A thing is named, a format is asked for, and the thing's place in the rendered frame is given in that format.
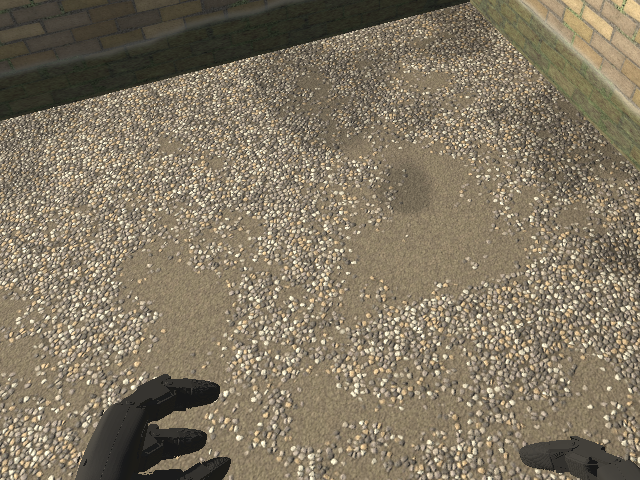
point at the left robot hand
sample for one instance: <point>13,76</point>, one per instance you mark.
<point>123,444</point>

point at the right robot hand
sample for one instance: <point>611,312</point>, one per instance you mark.
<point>584,459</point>

